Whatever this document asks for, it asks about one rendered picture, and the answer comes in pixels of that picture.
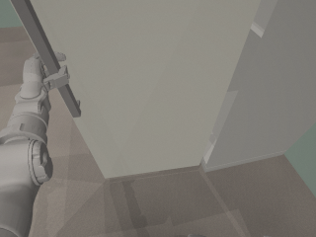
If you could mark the robot left upper arm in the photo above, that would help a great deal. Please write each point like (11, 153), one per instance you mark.
(24, 167)

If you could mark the robot left hand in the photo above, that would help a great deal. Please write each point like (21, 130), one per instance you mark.
(33, 71)

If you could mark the fridge door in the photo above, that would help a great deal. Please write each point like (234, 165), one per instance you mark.
(150, 75)

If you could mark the robot left forearm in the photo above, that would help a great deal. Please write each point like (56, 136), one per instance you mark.
(30, 116)

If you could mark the handle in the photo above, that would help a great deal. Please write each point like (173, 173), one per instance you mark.
(33, 26)

